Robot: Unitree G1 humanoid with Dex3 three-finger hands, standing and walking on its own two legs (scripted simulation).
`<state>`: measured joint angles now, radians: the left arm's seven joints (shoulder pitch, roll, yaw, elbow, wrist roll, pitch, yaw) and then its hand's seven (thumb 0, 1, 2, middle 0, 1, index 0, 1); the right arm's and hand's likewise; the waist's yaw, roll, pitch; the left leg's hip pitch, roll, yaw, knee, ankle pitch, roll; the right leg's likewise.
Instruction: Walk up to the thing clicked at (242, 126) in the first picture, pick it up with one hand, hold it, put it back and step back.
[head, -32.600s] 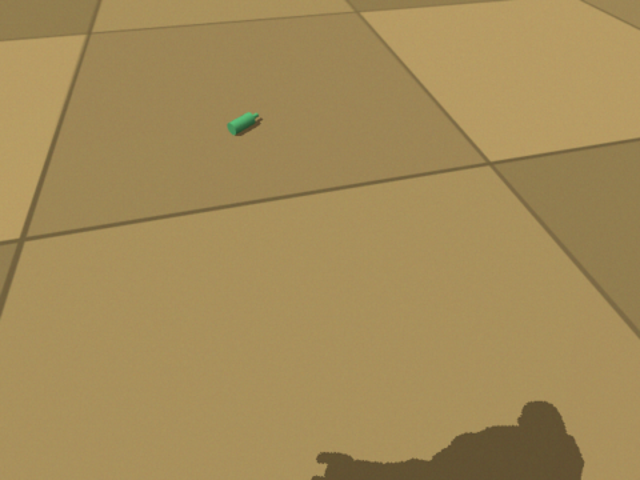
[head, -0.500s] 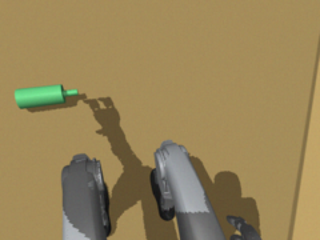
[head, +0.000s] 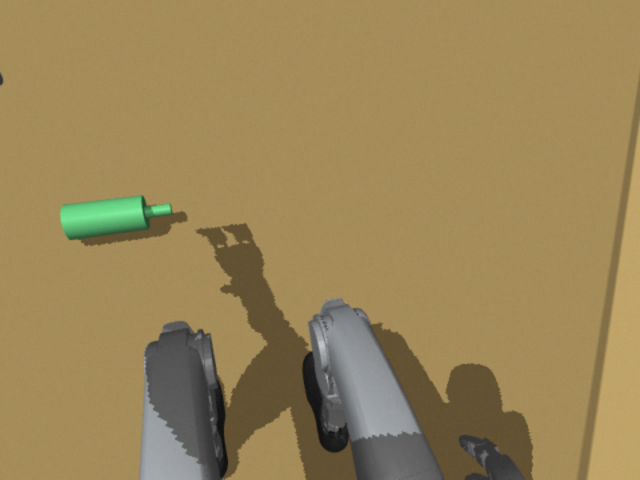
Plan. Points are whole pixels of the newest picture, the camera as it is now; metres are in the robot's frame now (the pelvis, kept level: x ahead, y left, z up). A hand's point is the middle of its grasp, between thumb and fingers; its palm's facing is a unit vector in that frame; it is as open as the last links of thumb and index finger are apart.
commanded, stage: go down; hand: left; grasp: from above
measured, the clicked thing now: (121, 215) +0.56 +0.27 -0.45
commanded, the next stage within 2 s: approach in 1.12 s
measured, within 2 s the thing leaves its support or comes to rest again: neither
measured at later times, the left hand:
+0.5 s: hand out of the picture +0.52 +0.34 -0.02, palm faces -0.44 -0.05 -0.90, open 14.2 cm
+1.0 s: hand out of the picture +0.52 +0.34 +0.00, palm faces -0.44 -0.05 -0.90, open 14.3 cm
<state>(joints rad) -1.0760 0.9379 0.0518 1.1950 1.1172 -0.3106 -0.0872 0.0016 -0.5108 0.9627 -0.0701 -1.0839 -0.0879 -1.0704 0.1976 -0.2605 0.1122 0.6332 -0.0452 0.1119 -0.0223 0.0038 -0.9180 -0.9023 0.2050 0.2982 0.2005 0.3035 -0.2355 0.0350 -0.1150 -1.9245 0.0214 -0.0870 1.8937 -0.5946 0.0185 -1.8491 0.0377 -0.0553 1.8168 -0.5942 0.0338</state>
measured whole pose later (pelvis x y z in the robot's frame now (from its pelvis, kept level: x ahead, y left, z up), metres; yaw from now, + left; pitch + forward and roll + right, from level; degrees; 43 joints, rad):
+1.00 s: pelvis +0.01 +0.01 +0.04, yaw +0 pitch +35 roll -8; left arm -1.08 0.93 0.05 1.26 1.16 -0.30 -0.03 0.00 -0.59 1.02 -0.07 -1.05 -0.07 -1.06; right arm 0.21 -0.24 0.10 0.66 -0.04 0.11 -0.01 0.00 -0.93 -0.91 0.20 0.30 0.20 0.30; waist -0.24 0.04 -0.13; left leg -1.79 0.03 -0.08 1.75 -0.58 0.03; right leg -1.70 0.04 -0.05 1.66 -0.57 0.04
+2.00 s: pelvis +0.00 +0.00 -0.14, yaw -4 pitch +37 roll -11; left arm -1.21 1.02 0.07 1.53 1.32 -0.27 0.28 0.00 -0.58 1.01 -0.08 -1.07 -0.08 -1.08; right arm 0.14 -0.24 0.20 0.64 -0.13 0.04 0.09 0.00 -0.93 -0.91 0.20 0.30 0.20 0.30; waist -0.35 -0.04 0.05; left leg -2.35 0.00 -0.14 2.33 -0.64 0.03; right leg -2.24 0.04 -0.10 2.23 -0.65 0.05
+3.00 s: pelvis +0.00 +0.00 -0.16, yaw -7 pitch +32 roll -14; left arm -1.18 1.00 0.02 1.52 1.33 -0.25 0.37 0.00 -0.48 0.96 -0.13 -1.05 -0.14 -1.05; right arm 0.11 -0.30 0.23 0.61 -0.16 0.00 0.11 0.00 -0.93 -0.91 0.20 0.30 0.20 0.30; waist -0.35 -0.08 0.05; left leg -2.37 0.00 -0.20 2.46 -0.67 0.02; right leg -2.24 0.06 -0.15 2.31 -0.66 0.05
